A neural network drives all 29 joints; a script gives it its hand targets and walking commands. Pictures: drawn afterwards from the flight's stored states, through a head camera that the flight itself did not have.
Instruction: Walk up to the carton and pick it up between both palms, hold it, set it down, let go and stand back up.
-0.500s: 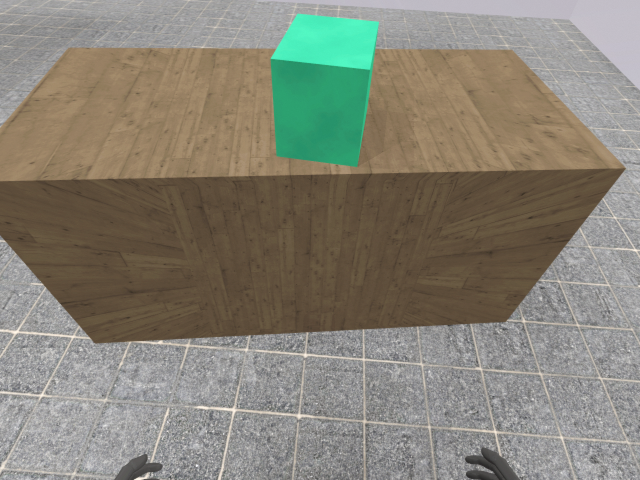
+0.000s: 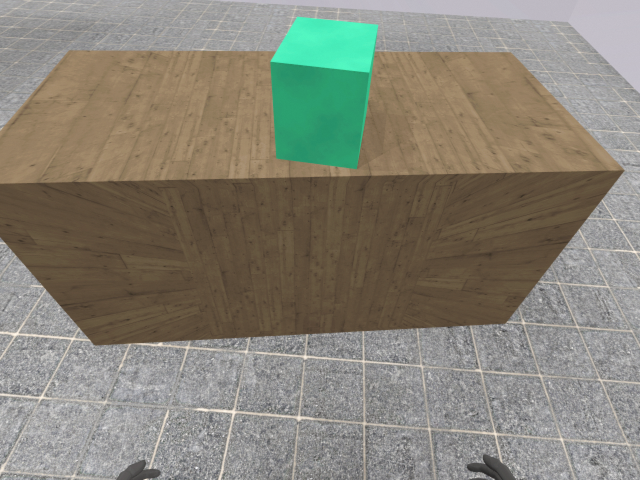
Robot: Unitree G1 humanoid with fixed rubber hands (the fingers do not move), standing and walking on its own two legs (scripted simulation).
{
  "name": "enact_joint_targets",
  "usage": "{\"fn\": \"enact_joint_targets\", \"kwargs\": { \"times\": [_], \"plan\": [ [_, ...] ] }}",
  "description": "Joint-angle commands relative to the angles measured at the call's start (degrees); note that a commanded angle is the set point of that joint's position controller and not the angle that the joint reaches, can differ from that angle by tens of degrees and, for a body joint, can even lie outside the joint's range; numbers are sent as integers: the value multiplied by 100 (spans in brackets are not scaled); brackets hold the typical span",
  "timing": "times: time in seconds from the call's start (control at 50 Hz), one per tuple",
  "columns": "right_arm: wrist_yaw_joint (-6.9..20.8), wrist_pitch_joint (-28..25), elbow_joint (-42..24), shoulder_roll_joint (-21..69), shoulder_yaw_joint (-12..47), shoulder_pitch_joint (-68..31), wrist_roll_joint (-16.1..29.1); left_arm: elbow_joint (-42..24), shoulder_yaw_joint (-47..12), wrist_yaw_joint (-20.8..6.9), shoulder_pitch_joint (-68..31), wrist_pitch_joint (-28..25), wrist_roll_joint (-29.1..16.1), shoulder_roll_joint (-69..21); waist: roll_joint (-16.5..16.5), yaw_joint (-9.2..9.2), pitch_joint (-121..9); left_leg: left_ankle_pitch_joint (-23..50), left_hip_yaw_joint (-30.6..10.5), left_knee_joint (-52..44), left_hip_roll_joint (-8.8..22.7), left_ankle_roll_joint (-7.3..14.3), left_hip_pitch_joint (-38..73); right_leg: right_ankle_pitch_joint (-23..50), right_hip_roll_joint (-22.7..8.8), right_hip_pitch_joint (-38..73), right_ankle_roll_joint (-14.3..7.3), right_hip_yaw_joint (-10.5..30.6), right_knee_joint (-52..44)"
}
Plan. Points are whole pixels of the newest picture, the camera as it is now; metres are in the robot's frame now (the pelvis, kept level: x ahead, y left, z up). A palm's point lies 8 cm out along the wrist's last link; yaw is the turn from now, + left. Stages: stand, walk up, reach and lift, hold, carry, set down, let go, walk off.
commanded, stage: stand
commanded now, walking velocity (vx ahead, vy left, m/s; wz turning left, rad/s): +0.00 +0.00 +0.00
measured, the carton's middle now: (326, 92) +0.89 -0.02 +0.05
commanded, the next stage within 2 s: walk up in 0.92 s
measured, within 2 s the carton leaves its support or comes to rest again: neither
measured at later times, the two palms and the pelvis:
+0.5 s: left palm out of the picture +0.10 +0.25 -0.10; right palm out of the picture +0.09 -0.25 -0.10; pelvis +0.00 +0.00 +0.00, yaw +0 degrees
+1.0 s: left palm out of the picture +0.09 +0.25 -0.10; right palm out of the picture +0.07 -0.25 -0.10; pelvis +0.00 +0.00 +0.00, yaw -1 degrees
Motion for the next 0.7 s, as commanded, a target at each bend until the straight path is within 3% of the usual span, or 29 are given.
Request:
{"fn": "enact_joint_targets", "kwargs": {
  "times": [0.0, 0.2, 0.38, 0.46, 0.48, 0.5, 0.66, 0.68],
  "plan": [
    [-38, -161, -507, -705, -215, -77, -12, -561, 249, 38, -71, -158, -19, 744, -98, 14, -181, 538, -478, -612, 453, 174, 85, 552, -441, -51, -186, 544, -623],
    [-37, -152, -473, -722, -221, -58, -1, -474, 231, 38, -21, -148, 8, 719, 168, 11, -155, 423, -481, -720, 413, 171, 8, 538, -429, 66, -168, 560, -617],
    [-34, -128, -397, -735, -203, 59, -5, -432, 231, 40, -19, -150, -19, 775, -199, -39, -88, 438, -480, -674, 432, 187, 128, 435, -437, -160, -203, 613, -759],
    [-41, -141, -357, -812, -202, -42, -8, -466, 221, 37, 36, -133, -22, 728, 93, 23, -17, 327, -478, -722, 428, 169, 23, 380, -409, -117, -196, 628, -749],
    [-39, -153, -346, -750, -198, -8, 3, -413, 221, 47, 14, -137, -26, 778, -115, 3, -156, 338, -476, -728, 448, 162, 118, 344, -431, -65, -201, 599, -755],
    [-35, -157, -359, -775, -201, -9, -2, -435, 216, 46, 1, -149, -19, 778, 57, 13, -215, 390, -471, -687, 439, 165, 190, 379, -449, -61, -192, 616, -756],
    [-45, -142, -305, -739, -174, 46, 12, -412, 193, 57, -20, -151, -21, 759, -123, -24, -172, 471, -455, -717, 462, 152, 189, 488, -436, -48, -194, 576, -732],
    [-47, -142, -273, -833, -185, 83, -9, -381, 199, 50, 45, -148, -23, 774, 46, -8, -235, 435, -473, -734, 458, 155, 186, 441, -423, -21, -193, 612, -736]
  ]
}}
